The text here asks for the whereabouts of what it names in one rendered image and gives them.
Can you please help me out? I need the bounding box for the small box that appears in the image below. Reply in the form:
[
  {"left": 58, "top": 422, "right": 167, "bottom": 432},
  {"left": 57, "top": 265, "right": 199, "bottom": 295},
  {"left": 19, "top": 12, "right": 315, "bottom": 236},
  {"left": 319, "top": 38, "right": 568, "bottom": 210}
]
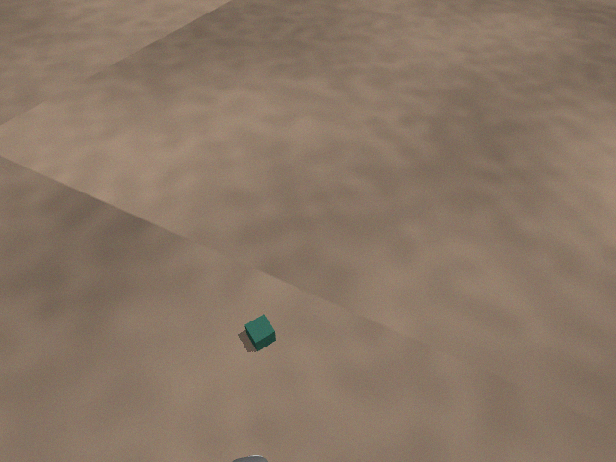
[{"left": 245, "top": 315, "right": 276, "bottom": 351}]

